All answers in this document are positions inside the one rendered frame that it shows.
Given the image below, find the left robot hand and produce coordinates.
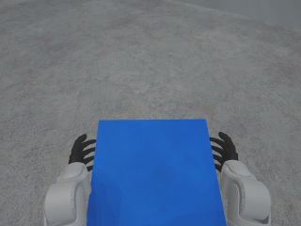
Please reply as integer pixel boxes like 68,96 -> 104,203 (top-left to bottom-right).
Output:
69,134 -> 97,171

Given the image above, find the carton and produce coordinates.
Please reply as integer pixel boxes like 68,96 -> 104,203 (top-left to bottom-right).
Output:
87,119 -> 227,226

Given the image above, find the left robot forearm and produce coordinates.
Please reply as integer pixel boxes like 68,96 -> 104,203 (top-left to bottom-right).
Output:
43,162 -> 92,226

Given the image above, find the right robot hand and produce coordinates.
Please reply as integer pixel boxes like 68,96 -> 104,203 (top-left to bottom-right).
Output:
209,132 -> 239,172

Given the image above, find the right robot forearm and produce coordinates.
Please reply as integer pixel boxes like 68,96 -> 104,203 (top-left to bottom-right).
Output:
219,159 -> 272,226

